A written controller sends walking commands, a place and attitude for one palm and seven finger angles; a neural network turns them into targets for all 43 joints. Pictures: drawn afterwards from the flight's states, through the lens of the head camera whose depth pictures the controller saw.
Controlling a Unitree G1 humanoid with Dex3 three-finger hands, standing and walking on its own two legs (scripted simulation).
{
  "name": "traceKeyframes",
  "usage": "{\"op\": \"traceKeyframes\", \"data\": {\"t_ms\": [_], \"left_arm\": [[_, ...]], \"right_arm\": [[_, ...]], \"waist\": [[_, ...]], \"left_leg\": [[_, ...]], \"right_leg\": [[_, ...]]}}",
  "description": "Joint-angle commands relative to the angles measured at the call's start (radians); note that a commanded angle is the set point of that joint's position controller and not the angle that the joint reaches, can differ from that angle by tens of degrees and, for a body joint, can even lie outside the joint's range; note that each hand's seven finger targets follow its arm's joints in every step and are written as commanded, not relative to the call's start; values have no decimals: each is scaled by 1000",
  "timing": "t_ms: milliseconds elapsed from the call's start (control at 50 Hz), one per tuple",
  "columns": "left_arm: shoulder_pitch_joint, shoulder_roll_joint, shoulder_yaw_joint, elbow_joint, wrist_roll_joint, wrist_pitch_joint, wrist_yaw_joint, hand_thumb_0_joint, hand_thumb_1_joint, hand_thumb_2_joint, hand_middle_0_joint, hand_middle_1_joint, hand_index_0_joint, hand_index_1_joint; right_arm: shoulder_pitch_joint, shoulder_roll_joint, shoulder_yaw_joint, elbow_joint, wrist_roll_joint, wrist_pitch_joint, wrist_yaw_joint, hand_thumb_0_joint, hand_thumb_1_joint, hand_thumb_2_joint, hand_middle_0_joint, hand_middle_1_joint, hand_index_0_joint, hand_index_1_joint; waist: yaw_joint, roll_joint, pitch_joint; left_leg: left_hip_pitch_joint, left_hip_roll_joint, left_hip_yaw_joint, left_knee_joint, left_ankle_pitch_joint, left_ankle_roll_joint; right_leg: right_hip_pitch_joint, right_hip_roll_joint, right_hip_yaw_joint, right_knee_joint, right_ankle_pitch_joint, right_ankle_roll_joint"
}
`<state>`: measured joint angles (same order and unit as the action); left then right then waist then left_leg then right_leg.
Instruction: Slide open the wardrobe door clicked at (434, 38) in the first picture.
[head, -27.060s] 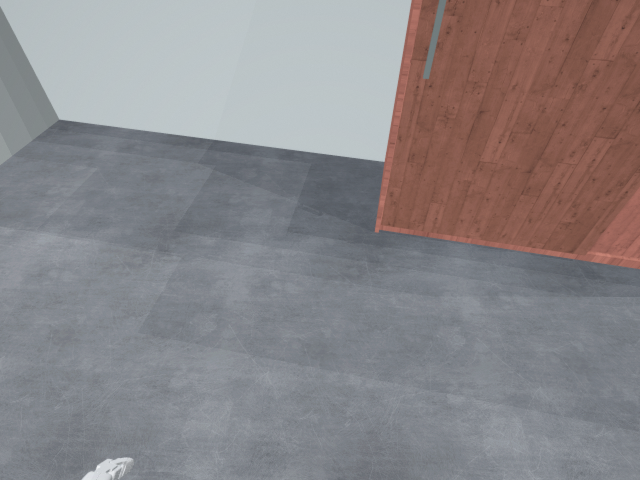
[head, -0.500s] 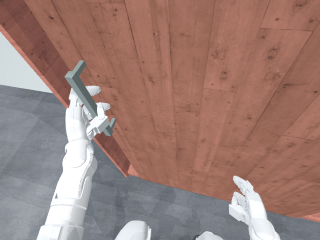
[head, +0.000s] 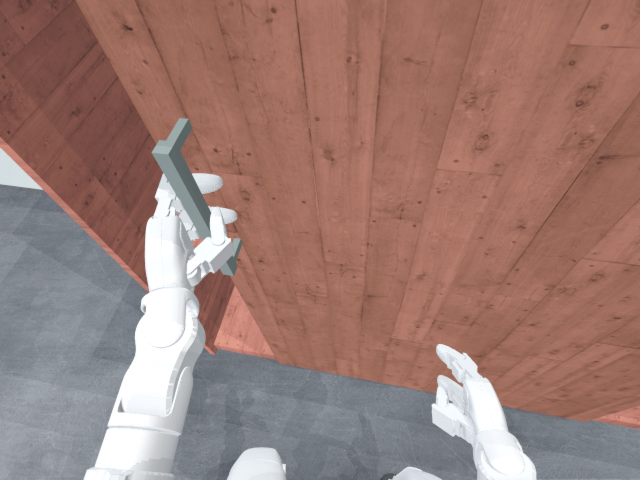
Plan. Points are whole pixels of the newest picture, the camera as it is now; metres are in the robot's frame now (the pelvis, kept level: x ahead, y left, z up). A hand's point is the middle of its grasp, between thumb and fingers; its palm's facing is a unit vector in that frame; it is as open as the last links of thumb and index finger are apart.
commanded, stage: step sideways, sliding the door along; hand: left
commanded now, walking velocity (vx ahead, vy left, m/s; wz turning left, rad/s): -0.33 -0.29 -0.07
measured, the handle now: (209, 210) +0.38 +0.21 +0.10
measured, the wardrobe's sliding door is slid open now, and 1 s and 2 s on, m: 0.22 0.43 0.55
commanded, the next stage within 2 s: stop walking and hold the door there in 1.90 s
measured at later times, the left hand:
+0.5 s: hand (323, 261) +0.32 +0.06 +0.11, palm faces +0.17 -0.98 -0.10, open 5.9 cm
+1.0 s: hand (419, 273) +0.32 -0.04 +0.11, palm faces +0.19 -0.98 -0.08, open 5.9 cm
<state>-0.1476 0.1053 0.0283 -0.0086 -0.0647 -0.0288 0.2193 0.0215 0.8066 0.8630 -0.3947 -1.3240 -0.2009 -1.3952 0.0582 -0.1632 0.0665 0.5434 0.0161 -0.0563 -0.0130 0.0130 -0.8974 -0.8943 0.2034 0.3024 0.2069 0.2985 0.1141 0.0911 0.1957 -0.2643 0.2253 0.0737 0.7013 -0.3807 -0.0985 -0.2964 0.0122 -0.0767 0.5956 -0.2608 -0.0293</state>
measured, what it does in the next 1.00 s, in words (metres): steps to the right: left foot, then right foot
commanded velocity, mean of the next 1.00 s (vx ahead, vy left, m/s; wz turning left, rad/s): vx -0.06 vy -0.30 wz -0.01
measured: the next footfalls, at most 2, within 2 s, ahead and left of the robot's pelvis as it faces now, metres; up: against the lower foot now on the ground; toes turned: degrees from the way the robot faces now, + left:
left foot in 0.16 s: +0.00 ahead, +0.11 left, +0.00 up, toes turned +7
right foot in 0.52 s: -0.02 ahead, -0.25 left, +0.00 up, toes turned -8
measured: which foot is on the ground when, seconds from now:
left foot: up 0.00-0.14, down 0.16-0.54, up 0.56-0.70, down 0.72-1.00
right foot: down 0.00-0.16, up 0.18-0.50, down 0.52-0.72, up 0.74-1.00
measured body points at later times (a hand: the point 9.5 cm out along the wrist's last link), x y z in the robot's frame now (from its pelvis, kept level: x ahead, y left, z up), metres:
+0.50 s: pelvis -0.06 -0.09 +0.01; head +0.00 -0.09 +0.45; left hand +0.30 +0.11 +0.11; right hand +0.12 -0.29 -0.09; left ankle -0.04 +0.11 -0.73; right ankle -0.05 -0.24 -0.71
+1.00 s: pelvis -0.07 -0.20 +0.01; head -0.01 -0.20 +0.45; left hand +0.30 +0.01 +0.12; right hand +0.11 -0.40 -0.10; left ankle -0.09 -0.02 -0.73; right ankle -0.04 -0.36 -0.69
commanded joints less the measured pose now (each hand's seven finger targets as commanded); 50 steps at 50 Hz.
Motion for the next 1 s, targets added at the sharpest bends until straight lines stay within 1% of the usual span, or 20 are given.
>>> {"op": "traceKeyframes", "data": {"t_ms": [0,40,100,120,140,160,200,300,440,480,520,540,580,620,660,680,700,740,800,980], "left_arm": [[-212,19,-252,-404,72,-181,-95,0,900,900,-450,-1400,-450,-1400],[-324,-31,-281,-442,61,-202,-88,0,900,900,-450,-1400,-450,-1400],[-388,-14,-286,-433,57,-234,-100,0,900,900,-450,-1400,-450,-1400],[-403,34,-264,-437,48,-232,-105,0,900,900,-450,-1400,-450,-1400],[-361,0,-275,-417,43,-220,-122,0,900,900,-450,-1400,-450,-1400],[-355,-26,-273,-365,70,-204,-131,0,900,900,-450,-1400,-450,-1400],[-382,-35,-245,-303,87,-160,-130,0,900,900,-450,-1400,-450,-1400],[-472,-39,-248,-235,64,-105,-141,0,900,900,-450,-1400,-450,-1400],[-522,-3,-215,-204,38,-102,-133,0,900,900,-450,-1400,-450,-1400],[-545,13,-219,-202,41,-108,-124,0,900,900,-450,-1400,-450,-1400],[-557,64,-212,-176,44,-105,-106,0,900,900,-450,-1400,-450,-1400],[-540,86,-199,-162,41,-98,-97,0,900,900,-450,-1400,-450,-1400],[-543,76,-179,-161,33,-105,-102,0,900,900,-450,-1400,-450,-1400],[-650,32,-195,-172,25,-123,-89,0,900,900,-450,-1400,-450,-1400],[-666,-21,-237,-144,19,-139,-101,0,900,900,-450,-1400,-450,-1400],[-674,-7,-236,-160,9,-142,-112,0,900,900,-450,-1400,-450,-1400],[-659,-26,-250,-137,4,-129,-126,0,900,900,-450,-1400,-450,-1400],[-627,-87,-265,-11,22,-91,-147,0,900,900,-450,-1400,-450,-1400],[-790,-82,-300,-94,21,-96,-155,0,900,900,-450,-1400,-450,-1400],[-727,-18,-246,-59,11,-104,-152,0,900,900,-450,-1400,-450,-1400]], "right_arm": [[-47,-88,-56,-129,5,-80,-55,0,-900,-900,200,300,200,300],[-28,-67,-46,-95,6,-71,-46,0,-900,-900,200,300,200,300],[-36,-104,-76,-86,1,-31,-50,0,-900,-900,200,300,200,300],[-39,-131,-95,-95,6,-18,-53,0,-900,-900,200,300,200,300],[-44,-173,-118,-130,-4,-13,-40,0,-900,-900,200,300,200,300],[-42,-175,-121,-141,-12,-6,-18,0,-900,-900,200,300,200,300],[-69,-170,-112,-136,-22,-11,-15,0,-900,-900,200,300,200,300],[-28,-188,-128,-120,-13,-14,-4,0,-900,-900,200,300,200,300],[-10,-180,-115,-114,-1,-33,-23,0,-900,-900,200,300,200,300],[-9,-160,-103,-111,20,-40,-25,0,-900,-900,200,300,200,300],[-32,-115,-84,-101,23,-48,-48,0,-900,-900,200,300,200,300],[-47,-101,-69,-85,12,-54,-59,0,-900,-900,200,300,200,300],[-7,-124,-100,-62,18,-48,-77,0,-900,-900,200,300,200,300],[-3,-120,-91,-24,13,-46,-83,0,-900,-900,200,300,200,300],[10,-137,-101,-25,7,-20,-84,0,-900,-900,200,300,200,300],[19,-186,-127,-34,2,-9,-84,0,-900,-900,200,300,200,300],[14,-213,-140,-65,-4,5,-68,0,-900,-900,200,300,200,300],[-28,-217,-129,-91,14,33,-28,0,-900,-900,200,300,200,300],[-11,-197,-122,-67,5,24,-18,0,-900,-900,200,300,200,300],[13,-193,-122,-98,12,6,-28,0,-900,-900,200,300,200,300]], "waist": [[-58,-344,-590],[-103,-293,-595],[-131,-212,-595],[-140,-132,-609],[-115,67,-623],[-99,100,-621],[-96,100,-534],[-108,175,-461],[-134,219,-474],[-124,78,-520],[-121,-225,-570],[-102,-244,-563],[-85,-349,-600],[-123,-308,-583],[-149,-208,-579],[-152,-61,-611],[-134,145,-609],[-101,90,-556],[-127,180,-490],[-133,185,-505]], "left_leg": [[-153,-198,-79,325,-280,46],[-168,-171,-84,134,-208,40],[105,-117,-5,-232,248,24],[340,-4,-78,-264,659,63],[502,239,-322,-251,1193,185],[477,327,-351,-240,1295,275],[413,287,-209,-254,1068,248],[414,185,-59,-258,1019,175],[391,159,-22,-205,942,134],[301,85,17,-98,724,91],[-5,-100,49,92,-6,41],[-54,-150,16,163,-171,89],[-146,-170,-22,305,-223,49],[-124,-149,-18,91,-131,51],[88,-102,23,-234,234,48],[359,59,-139,-250,774,113],[521,287,-372,-217,1244,222],[450,306,-337,-257,928,266],[485,223,-156,-215,1016,212],[457,158,-13,-139,1035,133]], "right_leg": [[425,-312,372,-88,1314,-111],[493,-323,331,-49,1298,-165],[356,-205,191,25,1045,-92],[145,-147,149,87,740,-28],[-111,-54,112,193,89,48],[-169,-31,180,358,-280,49],[-235,-20,175,451,-229,50],[-205,-27,78,322,-115,60],[2,-10,7,-47,-18,52],[165,-73,39,-221,332,32],[335,-300,218,-134,1012,-85],[296,-337,217,-136,1066,-94],[418,-320,248,-80,1096,-135],[437,-305,183,-26,1077,-141],[317,-223,85,84,847,-75],[49,-147,49,190,492,8],[-208,-54,72,302,-147,63],[-261,-47,152,463,-243,54],[-332,-74,100,423,-160,48],[-35,-26,-9,-29,36,48]]}}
